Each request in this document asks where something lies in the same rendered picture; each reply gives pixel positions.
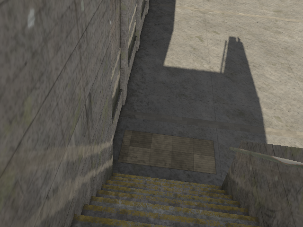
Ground stairs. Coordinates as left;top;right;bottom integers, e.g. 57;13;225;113
70;173;262;227

